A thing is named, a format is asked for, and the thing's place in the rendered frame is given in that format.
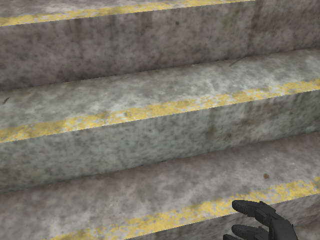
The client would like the robot right hand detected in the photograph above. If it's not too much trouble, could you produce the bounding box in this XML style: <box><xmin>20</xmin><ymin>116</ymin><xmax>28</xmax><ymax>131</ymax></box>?
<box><xmin>223</xmin><ymin>200</ymin><xmax>298</xmax><ymax>240</ymax></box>

